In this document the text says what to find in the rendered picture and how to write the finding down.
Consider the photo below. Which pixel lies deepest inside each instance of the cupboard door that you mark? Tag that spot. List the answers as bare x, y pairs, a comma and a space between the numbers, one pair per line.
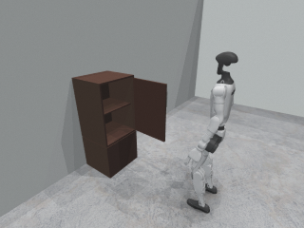
150, 108

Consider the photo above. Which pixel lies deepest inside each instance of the robot left upper arm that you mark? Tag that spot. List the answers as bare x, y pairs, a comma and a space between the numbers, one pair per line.
219, 94

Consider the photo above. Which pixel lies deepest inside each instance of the left robot forearm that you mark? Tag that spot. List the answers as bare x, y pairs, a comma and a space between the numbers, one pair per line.
211, 130

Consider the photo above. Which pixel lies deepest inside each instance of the left robot hand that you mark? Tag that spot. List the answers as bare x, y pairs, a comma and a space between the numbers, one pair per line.
195, 155

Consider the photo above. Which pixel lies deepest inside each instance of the left robot thigh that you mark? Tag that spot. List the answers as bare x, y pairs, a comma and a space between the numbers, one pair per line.
211, 147

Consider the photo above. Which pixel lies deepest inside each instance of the right robot foot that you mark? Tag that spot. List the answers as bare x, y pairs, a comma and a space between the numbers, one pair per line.
212, 190

